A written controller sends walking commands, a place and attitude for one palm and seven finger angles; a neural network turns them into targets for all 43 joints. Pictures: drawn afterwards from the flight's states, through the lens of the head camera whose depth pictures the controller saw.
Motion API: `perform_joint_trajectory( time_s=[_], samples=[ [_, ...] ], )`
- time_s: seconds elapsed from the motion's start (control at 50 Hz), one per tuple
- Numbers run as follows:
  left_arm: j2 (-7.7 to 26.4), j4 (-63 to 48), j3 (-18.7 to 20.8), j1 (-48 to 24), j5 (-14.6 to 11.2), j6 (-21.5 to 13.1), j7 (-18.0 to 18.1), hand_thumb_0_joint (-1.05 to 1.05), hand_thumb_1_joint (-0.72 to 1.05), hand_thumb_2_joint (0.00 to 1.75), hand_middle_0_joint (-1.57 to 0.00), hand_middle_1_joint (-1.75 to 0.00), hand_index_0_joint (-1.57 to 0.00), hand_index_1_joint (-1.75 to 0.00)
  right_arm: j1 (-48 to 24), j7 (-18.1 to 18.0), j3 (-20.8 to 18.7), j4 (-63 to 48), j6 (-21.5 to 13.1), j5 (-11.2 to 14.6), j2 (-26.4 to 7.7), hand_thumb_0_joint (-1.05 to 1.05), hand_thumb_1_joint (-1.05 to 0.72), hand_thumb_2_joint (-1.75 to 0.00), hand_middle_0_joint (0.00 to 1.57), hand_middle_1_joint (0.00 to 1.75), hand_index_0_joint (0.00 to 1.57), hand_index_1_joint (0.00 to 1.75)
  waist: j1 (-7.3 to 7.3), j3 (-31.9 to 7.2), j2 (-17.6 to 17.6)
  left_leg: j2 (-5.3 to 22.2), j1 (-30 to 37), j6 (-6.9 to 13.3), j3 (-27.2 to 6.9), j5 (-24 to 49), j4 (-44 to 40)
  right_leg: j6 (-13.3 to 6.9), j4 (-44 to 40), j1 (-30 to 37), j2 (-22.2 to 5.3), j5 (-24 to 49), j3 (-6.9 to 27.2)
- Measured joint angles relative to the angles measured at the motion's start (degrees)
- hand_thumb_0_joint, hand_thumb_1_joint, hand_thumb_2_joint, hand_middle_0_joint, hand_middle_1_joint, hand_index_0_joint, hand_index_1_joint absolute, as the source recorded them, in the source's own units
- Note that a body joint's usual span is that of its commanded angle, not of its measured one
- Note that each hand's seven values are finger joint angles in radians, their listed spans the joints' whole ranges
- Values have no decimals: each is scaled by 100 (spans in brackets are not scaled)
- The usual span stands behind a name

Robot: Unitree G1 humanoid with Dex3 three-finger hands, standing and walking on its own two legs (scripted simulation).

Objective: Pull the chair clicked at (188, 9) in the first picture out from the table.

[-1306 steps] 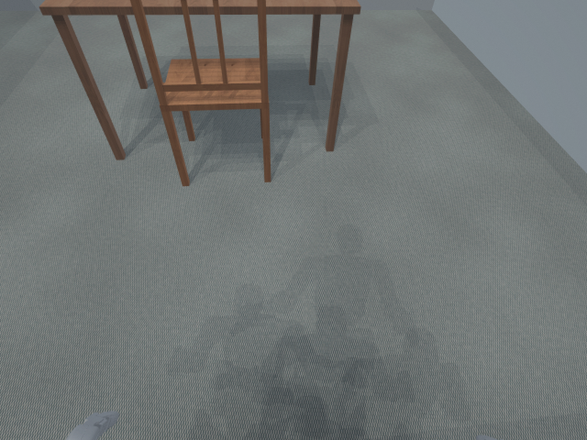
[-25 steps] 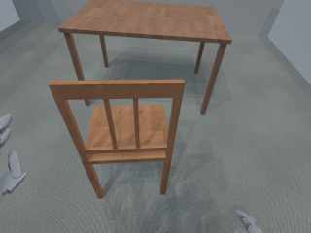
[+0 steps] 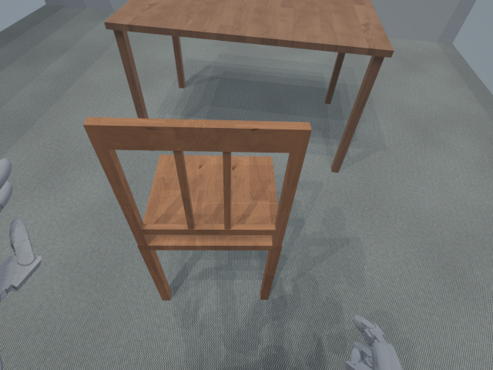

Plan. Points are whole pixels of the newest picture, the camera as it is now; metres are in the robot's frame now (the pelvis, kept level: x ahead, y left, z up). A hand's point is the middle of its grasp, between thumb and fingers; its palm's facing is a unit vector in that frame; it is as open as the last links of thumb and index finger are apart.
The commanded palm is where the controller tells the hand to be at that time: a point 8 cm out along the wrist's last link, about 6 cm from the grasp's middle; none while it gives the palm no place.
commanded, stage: stop stepping back and stand still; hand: left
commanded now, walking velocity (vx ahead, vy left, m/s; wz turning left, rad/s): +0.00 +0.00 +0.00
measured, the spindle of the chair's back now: (185, 193) +0.51 +0.18 -0.09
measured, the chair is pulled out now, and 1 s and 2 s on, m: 0.61 0.61 0.61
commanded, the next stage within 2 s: let the arm hang, fingers relaxed in 0.34 s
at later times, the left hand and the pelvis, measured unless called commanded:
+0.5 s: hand (64, 263) +0.22 +0.27 +0.10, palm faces +0.29 -0.81 -0.50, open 7.4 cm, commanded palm none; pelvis +0.01 +0.01 +0.00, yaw +0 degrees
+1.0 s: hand out of the picture -0.06 +0.21 -0.17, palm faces +0.04 -0.97 -0.25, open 7.2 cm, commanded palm none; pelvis -0.02 +0.01 +0.00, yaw +2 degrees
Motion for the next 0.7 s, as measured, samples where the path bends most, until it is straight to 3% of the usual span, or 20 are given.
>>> perform_joint_trajectory(
  time_s=[0.22,0.44,0.48,0.52,0.58,0.64,0.7],
  samples=[
    [201,-11,65,231,-95,7,-64,1,89,90,-21,-30,-21,-31,-173,-57,-246,-205,250,71,-304,2,-90,-90,20,30,20,30,-154,95,-22,-16,179,-10,78,-60,-162,-1,-48,101,-24,-102,67],
    [253,-81,82,338,-110,-33,-53,1,89,90,-21,-30,-21,-31,-113,-89,-253,-231,356,90,-246,2,-90,-90,20,30,20,30,-126,121,-48,-50,258,11,93,-67,-197,25,-66,173,-60,-117,76],
    [248,722,-287,-83,133,-39,-280,0,89,90,-21,-30,-20,-31,-129,143,-313,29,189,36,-342,2,-90,-90,20,30,20,30,-82,-49,77,-96,-14,36,45,-93,11,34,197,-98,-110,-165,-5],
    [10,2036,-816,-639,256,398,-548,0,89,90,-20,-30,-20,-30,-215,287,-321,346,280,-30,-458,1,-90,-90,20,30,20,30,-53,-211,225,-179,-241,68,27,-175,248,83,471,-319,-196,-331,-24],
    [-519,4166,-1463,-1191,329,1072,-754,0,90,90,-20,-29,-19,-30,-265,360,-247,656,541,-136,-483,1,-90,-90,20,30,20,30,-127,-311,358,-259,-414,125,23,-263,489,135,795,-519,-276,-465,-23],
    [-931,5714,-1966,-1334,359,1429,-859,0,91,90,-20,-29,-19,-30,-153,383,-121,842,714,-190,-304,1,-90,-90,20,30,20,30,-211,-170,158,-311,-365,134,48,-261,534,123,975,-534,-330,-535,6],
    [-1248,6716,-2316,-1236,334,1539,-915,1,91,90,-20,-29,-19,-30,73,382,2,1078,796,-199,-106,1,-90,-90,20,30,20,30,-214,19,-171,-303,-251,120,35,-199,459,117,941,-436,-320,-500,-4]
  ],
)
